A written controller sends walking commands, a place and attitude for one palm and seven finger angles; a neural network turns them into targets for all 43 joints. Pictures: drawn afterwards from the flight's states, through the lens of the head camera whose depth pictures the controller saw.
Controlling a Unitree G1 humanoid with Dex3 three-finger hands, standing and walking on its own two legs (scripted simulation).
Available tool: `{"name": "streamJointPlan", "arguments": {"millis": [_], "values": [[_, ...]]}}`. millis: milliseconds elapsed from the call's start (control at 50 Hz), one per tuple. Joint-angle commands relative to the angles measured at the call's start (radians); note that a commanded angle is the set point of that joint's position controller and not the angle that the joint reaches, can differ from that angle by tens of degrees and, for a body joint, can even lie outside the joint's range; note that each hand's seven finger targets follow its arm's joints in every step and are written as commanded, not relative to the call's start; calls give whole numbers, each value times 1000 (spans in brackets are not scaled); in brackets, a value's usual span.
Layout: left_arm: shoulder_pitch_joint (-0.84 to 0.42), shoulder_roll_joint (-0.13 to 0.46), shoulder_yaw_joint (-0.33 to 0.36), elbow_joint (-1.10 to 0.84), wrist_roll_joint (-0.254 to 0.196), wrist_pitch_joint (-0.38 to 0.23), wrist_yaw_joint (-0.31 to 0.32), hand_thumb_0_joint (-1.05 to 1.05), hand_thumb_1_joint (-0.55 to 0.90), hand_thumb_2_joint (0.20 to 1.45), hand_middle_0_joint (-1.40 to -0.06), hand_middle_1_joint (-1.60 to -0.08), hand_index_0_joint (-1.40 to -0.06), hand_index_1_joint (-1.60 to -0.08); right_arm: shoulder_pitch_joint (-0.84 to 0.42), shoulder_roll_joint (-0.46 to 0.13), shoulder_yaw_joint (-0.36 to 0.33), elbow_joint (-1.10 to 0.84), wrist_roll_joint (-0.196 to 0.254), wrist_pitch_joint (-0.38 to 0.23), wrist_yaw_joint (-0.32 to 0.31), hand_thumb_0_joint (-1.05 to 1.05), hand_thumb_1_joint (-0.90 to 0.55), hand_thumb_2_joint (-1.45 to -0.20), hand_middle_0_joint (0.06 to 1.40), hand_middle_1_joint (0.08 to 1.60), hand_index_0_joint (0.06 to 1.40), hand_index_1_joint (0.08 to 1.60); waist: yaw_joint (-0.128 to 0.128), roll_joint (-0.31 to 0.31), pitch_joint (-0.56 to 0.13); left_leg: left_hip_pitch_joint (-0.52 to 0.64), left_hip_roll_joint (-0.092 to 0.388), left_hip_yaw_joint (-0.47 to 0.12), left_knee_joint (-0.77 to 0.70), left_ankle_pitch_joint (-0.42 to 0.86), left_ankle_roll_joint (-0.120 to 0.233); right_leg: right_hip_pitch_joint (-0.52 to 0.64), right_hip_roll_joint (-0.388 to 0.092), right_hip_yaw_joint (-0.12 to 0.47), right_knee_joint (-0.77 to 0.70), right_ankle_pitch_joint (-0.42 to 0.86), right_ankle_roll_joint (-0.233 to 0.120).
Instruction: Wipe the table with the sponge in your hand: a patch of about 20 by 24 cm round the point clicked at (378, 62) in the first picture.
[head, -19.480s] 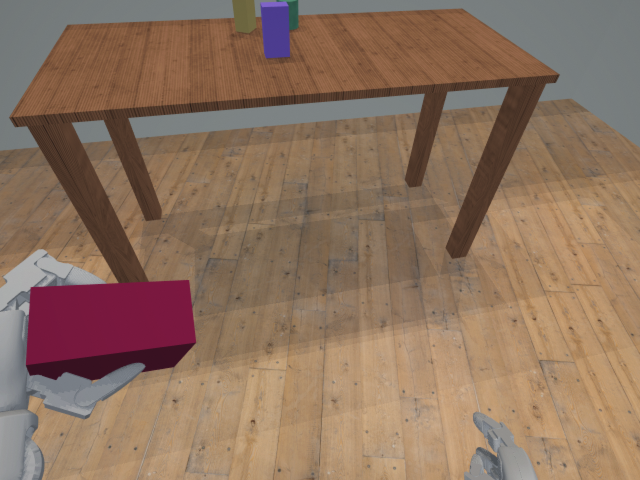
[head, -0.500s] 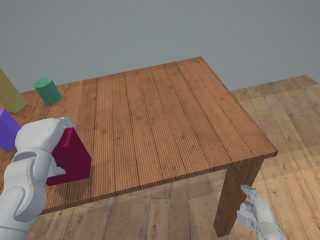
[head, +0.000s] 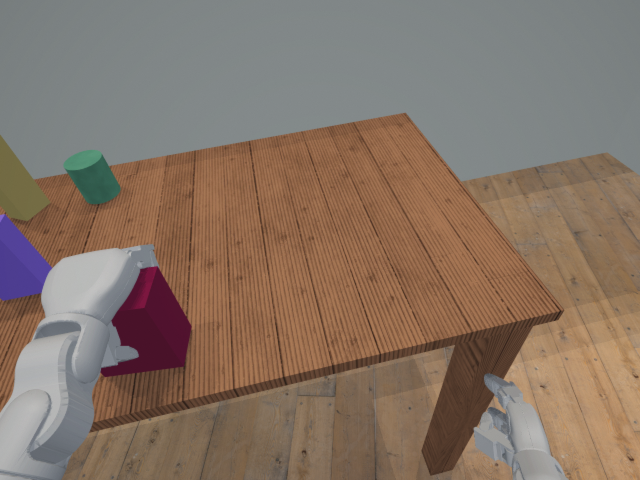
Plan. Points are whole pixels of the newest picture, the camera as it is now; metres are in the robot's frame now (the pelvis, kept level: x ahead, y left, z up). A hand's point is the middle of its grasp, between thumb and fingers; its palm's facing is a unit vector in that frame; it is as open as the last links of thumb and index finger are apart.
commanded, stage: lower the sponge onto the table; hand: left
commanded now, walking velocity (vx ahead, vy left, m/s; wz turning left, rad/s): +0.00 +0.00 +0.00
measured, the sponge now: (137, 333) +0.24 +0.29 +0.07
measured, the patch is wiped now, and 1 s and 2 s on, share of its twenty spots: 0.00 0.20 0.35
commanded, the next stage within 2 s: wipe forward along the first lane in 0.24 s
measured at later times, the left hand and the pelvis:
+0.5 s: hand (109, 307) +0.25 +0.31 +0.11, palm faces +0.02 -0.04 -1.00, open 10.2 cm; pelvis +0.00 +0.00 +0.00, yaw +0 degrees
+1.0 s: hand (118, 278) +0.29 +0.32 +0.11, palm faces -0.04 -0.01 -1.00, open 10.2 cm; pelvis +0.00 -0.01 +0.00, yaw +1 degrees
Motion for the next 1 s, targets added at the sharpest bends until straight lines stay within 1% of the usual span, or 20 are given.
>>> {"name": "streamJointPlan", "arguments": {"millis": [0, 60, 100, 160, 200, 220, 280, 300, 320, 360, 400, 440, 580, 600, 660, 700, 840, 900, 960, 980], "values": [[-257, 299, 244, -176, 28, 36, 87, 0, 100, 1300, -1200, -1600, -1200, -1600, -251, -91, -23, -178, 5, -41, 3, 0, -900, -900, 200, 300, 200, 300, 25, -7, -192, 53, -17, -78, -53, 169, 15, 51, -7, 147, -90, 92, -52], [-166, 250, 207, -159, 22, 65, 81, 0, 100, 1300, -1200, -1600, -1200, -1600, -223, -97, -32, -177, 0, -31, 14, 0, -900, -900, 200, 300, 200, 300, 25, -35, -208, 44, -14, -70, -46, 197, 15, 67, -20, 113, -76, 138, -37], [-182, 237, 187, -193, 18, 81, 64, 0, 100, 1300, -1200, -1600, -1200, -1600, -268, -93, -20, -191, 11, -32, 16, 0, -900, -900, 200, 300, 200, 300, 13, -23, -194, 47, -14, -73, -50, 174, 17, 52, -9, 134, -79, 113, -44], [-205, 188, 115, -172, 30, 79, 39, 0, 100, 1300, -1200, -1600, -1200, -1600, -229, -96, -22, -184, 7, -27, 12, 0, -900, -900, 200, 300, 200, 300, -8, -48, -164, 40, -11, -67, -49, 142, 25, 15, -16, 93, -90, 81, -26], [-245, 225, 138, -221, 37, 58, 36, 0, 100, 1300, -1200, -1600, -1200, -1600, -255, -90, -17, -200, 11, -40, 4, 0, -900, -900, 200, 300, 200, 300, -4, -24, -185, 61, -12, -74, -51, 113, 29, 17, -6, 129, -93, 48, -38], [-260, 228, 137, -222, 45, 42, 42, 0, 100, 1300, -1200, -1600, -1200, -1600, -220, -89, -20, -197, 2, -45, -2, 0, -900, -900, 200, 300, 200, 300, -4, -29, -215, 60, -14, -70, -45, 124, 30, 33, -14, 100, -84, 53, -33], [-183, 205, 144, -164, 38, 26, 47, 0, 100, 1300, -1200, -1600, -1200, -1600, -200, -95, -30, -183, 1, -39, 1, 0, -900, -900, 200, 300, 200, 300, 0, -49, -179, 52, -12, -69, -43, 144, 25, 25, -16, 100, -87, 86, -31], [-166, 243, 188, -174, 34, 30, 51, 0, 100, 1300, -1200, -1600, -1200, -1600, -232, -94, -26, -189, 7, -45, 2, 0, -900, -900, 200, 300, 200, 300, 9, -48, -176, 53, -11, -78, -46, 137, 25, 26, -4, 132, -87, 75, -43], [-164, 211, 163, -157, 30, 32, 53, 0, 100, 1300, -1200, -1600, -1200, -1600, -212, -92, -25, -188, 2, -40, 3, 0, -900, -900, 200, 300, 200, 300, 5, -59, -182, 37, -11, -68, -45, 139, 25, 35, -16, 101, -82, 79, -34], [-212, 224, 165, -108, 37, 35, 56, 0, 100, 1300, -1200, -1600, -1200, -1600, -199, -102, -28, -170, 5, -29, 2, 0, -900, -900, 200, 300, 200, 300, -8, -66, -146, 25, -12, -68, -52, 127, 22, 8, -11, 90, -94, 68, -28], [-248, 255, 183, -108, 44, 39, 61, 0, 100, 1300, -1200, -1600, -1200, -1600, -233, -100, -23, -176, 12, -34, -4, 0, -900, -900, 200, 300, 200, 300, -5, -31, -155, 36, -16, -69, -50, 109, 24, 4, -2, 126, -98, 44, -41], [-268, 205, 132, -60, 55, 39, 60, 0, 100, 1300, -1200, -1600, -1200, -1600, -198, -100, -27, -167, 8, -33, -7, 0, -900, -900, 200, 300, 200, 300, -15, -46, -167, 32, -19, -60, -44, 123, 24, 4, -12, 92, -95, 59, -31], [-329, 195, 102, 20, 63, 28, 35, 0, 100, 1300, -1200, -1600, -1200, -1600, -181, -110, -31, -158, 12, -24, -8, 0, -900, -900, 200, 300, 200, 300, -29, -82, -182, 29, -20, -55, -40, 123, 29, 3, -12, 79, -94, 86, -24], [-326, 222, 130, 29, 62, 30, 33, 0, 100, 1300, -1200, -1600, -1200, -1600, -204, -107, -27, -165, 16, -31, -10, 0, -900, -900, 200, 300, 200, 300, -23, -82, -170, 31, -18, -58, -40, 107, 31, -5, -6, 106, -98, 63, -34], [-358, 207, 109, 94, 66, 15, 27, 0, 100, 1300, -1200, -1600, -1200, -1600, -168, -112, -32, -152, 15, -22, -11, 0, -900, -900, 200, 300, 200, 300, -33, -92, -159, 14, -19, -51, -38, 98, 31, -17, -12, 74, -99, 59, -23], [-368, 261, 154, 125, 70, 10, 28, 0, 100, 1300, -1200, -1600, -1200, -1600, -174, -119, -33, -152, 19, -24, -14, 0, -900, -900, 200, 300, 200, 300, -28, -93, -171, 13, -22, -53, -32, 92, 32, -12, -6, 107, -99, 55, -33], [-429, 238, 118, 246, 81, -23, 17, 0, 100, 1300, -1200, -1600, -1200, -1600, -119, -130, -45, -141, 22, -13, -14, 0, -900, -900, 200, 300, 200, 300, -47, -95, -176, -19, -27, -41, -9, 93, 35, -25, -15, 80, -89, 77, -23], [-387, 273, 163, 247, 72, -41, 18, 0, 100, 1300, -1200, -1600, -1200, -1600, -122, -133, -49, -156, 22, -12, -10, 0, -900, -900, 200, 300, 200, 300, -34, -114, -207, -26, -29, -45, 4, 110, 38, 2, -14, 103, -72, 123, -28], [-416, 241, 130, 307, 66, -53, 17, 0, 100, 1300, -1200, -1600, -1200, -1600, -88, -139, -56, -143, 24, 0, -11, 0, -900, -900, 200, 300, 200, 300, -53, -129, -166, -50, -27, -34, 9, 87, 41, -39, -17, 77, -77, 104, -14], [-441, 263, 140, 325, 68, -58, 20, 0, 100, 1300, -1200, -1600, -1200, -1600, -83, -143, -57, -136, 25, 3, -12, 0, -900, -900, 200, 300, 200, 300, -56, -119, -158, -57, -27, -34, 10, 76, 40, -47, -16, 80, -79, 93, -15]]}}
